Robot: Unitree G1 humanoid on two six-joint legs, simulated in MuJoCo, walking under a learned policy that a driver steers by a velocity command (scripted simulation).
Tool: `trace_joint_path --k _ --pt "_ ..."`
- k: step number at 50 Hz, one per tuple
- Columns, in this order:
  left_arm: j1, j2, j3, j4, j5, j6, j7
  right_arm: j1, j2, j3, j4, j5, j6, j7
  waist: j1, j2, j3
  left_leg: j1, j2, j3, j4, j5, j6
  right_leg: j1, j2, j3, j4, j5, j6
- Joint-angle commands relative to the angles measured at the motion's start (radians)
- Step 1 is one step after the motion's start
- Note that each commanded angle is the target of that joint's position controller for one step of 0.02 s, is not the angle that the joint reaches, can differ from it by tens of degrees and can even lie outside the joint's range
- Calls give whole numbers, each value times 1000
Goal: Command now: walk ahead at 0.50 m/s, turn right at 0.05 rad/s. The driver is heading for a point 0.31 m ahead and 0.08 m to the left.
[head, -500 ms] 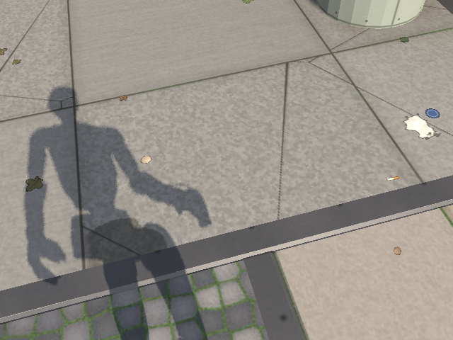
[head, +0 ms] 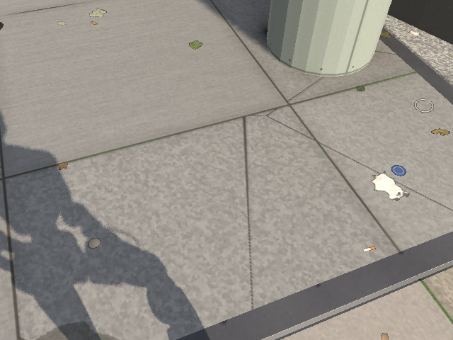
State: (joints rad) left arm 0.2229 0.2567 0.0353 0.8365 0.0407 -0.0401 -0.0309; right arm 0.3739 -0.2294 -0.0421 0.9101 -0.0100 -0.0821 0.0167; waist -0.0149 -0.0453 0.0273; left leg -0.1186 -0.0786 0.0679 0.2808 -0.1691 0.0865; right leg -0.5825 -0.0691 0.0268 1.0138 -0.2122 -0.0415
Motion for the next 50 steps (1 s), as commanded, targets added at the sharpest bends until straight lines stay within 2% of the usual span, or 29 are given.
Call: trace_joint_path --k 1,4,6,8,10,11,12,13,14,15,16,17,18,19,20,22,24,27,29,31,32,33,34,35,36,38,42,50 --pt "-61 35 -1 -70 -3 -4 -6 19 -114 -21 -33 6 -18 0 8 108 42 -17 242 -170 -176 219 125 -59 -31 -40 -140 115 27" --pt "-166 16 -14 -98 -9 -8 -8 67 -127 -23 -12 6 -18 -1 -23 114 43 13 234 -132 -161 283 105 -15 -12 -71 -303 196 31" --pt "-225 21 -15 -116 -11 -11 -6 106 -128 -21 5 4 -15 -5 -43 110 47 49 247 -151 -128 330 105 6 5 -78 -369 204 31" --pt "-249 32 -12 -129 -12 -17 -2 117 -140 -23 12 -1 -9 -11 -42 114 45 96 271 -183 -82 386 105 24 21 -70 -414 165 23" --pt "-202 38 -9 -113 -10 -29 7 94 -148 -25 16 -7 -3 -18 -15 122 31 137 273 -174 8 571 80 97 51 -71 -470 117 2" --pt "-131 47 -4 -87 -5 -39 15 85 -148 -25 19 -5 -2 -22 12 126 -1 150 257 -167 90 681 58 185 77 -75 -515 121 -12" --pt "-6 63 4 -42 6 -55 24 74 -141 -22 22 6 0 -23 67 100 -65 130 214 -135 236 707 29 347 90 -83 -606 218 -35" --pt "124 116 18 -8 26 -69 37 77 -117 -13 3 17 -5 -26 106 62 -173 -8 170 -110 418 487 1 587 -32 9 -569 442 -65" --pt "221 215 43 -3 38 -63 41 206 -9 13 -11 53 -3 -29 92 -151 -355 -289 45 -27 767 -144 -44 917 -362 331 -490 875 -218" --pt "238 190 47 10 -23 -44 33 216 -93 -13 20 40 14 -42 102 -133 -425 -342 -14 -97 930 -443 -47 882 -395 446 -533 1051 -294" --pt "151 135 31 -1 -38 -41 30 159 -101 -20 16 21 24 -44 64 -53 -294 -377 35 -151 956 -402 -47 764 -339 315 -563 1016 -272" --pt "65 69 12 -9 -34 -43 32 94 -74 -12 7 8 27 -39 44 -38 -179 -406 67 -144 908 -352 -51 652 -290 235 -610 937 -235" --pt "26 28 -2 -6 -32 -45 38 61 -63 -13 5 -1 37 -34 21 -35 -107 -382 95 -144 846 -312 -58 550 -242 170 -658 869 -195" --pt "3 17 -8 2 -36 -45 44 60 -59 -14 6 -14 51 -27 -7 -49 -80 -329 107 -136 792 -276 -71 467 -203 122 -695 815 -171" --pt "-4 18 -10 8 -30 -48 45 80 -47 -12 20 -19 66 -22 -23 -47 -90 -257 95 -121 770 -241 -78 412 -184 85 -707 827 -162" --pt "-12 36 -11 22 -26 -58 44 104 -23 -8 36 -15 85 -20 -56 -44 -118 -176 85 -103 698 -204 -91 353 -163 28 -718 844 -171" --pt "-23 42 -14 36 -20 -59 42 65 -12 1 37 -16 96 -26 -59 -58 -111 -139 93 -86 559 -170 -92 317 -141 -6 -724 755 -162" --pt "22 56 -11 69 -18 -42 42 -7 -26 8 38 -13 110 -37 -22 -87 -106 -95 97 -61 430 -126 -88 297 -137 17 -747 482 -157" --pt "33 63 -9 83 -20 -24 43 -36 -32 12 43 -12 111 -42 -13 -70 -82 -63 99 -50 348 -116 -79 268 -140 53 -758 230 -152" --pt "24 56 -12 91 -28 -7 48 -42 -30 19 56 -19 102 -46 -29 -20 -38 20 103 -54 171 -28 -62 204 -114 71 -744 -14 -105" --pt "44 39 -16 99 -25 -3 49 -38 -56 18 61 -25 92 -50 -23 21 -20 55 160 -120 108 21 -53 175 -94 79 -730 -84 -66" --pt "68 21 -17 99 -25 0 48 -31 -99 16 58 -33 78 -55 3 87 -3 45 260 -227 46 78 -37 173 -43 45 -665 -109 -33" --pt "154 -29 -24 129 -41 13 47 -90 -113 13 74 -3 75 -52 71 227 27 -142 282 -267 13 -10 2 308 35 -22 -686 -79 -13" --pt "149 -4 -22 155 -33 19 51 -123 -59 25 70 2 69 -44 60 184 52 -220 257 -255 -18 -89 -15 407 24 -14 -681 -12 -2" --pt "137 12 -15 164 -31 21 53 -121 -43 29 76 5 63 -42 48 151 57 -228 221 -221 -17 -104 -38 436 10 1 -681 32 -5" --pt "127 26 -10 177 -29 19 53 -95 -45 28 98 7 62 -48 37 121 41 -173 185 -184 -1 -58 -51 435 -11 18 -684 59 -11" --pt "117 -4 -17 208 -33 16 59 -67 -28 31 129 4 64 -51 21 63 30 -101 182 -169 24 0 -41 401 -16 21 -708 49 -5" --pt "129 -21 -21 259 -32 23 67 -48 -14 38 172 3 66 -56 20 48 31 -98 177 -159 26 17 -40 423 -22 22 -707 67 -5"
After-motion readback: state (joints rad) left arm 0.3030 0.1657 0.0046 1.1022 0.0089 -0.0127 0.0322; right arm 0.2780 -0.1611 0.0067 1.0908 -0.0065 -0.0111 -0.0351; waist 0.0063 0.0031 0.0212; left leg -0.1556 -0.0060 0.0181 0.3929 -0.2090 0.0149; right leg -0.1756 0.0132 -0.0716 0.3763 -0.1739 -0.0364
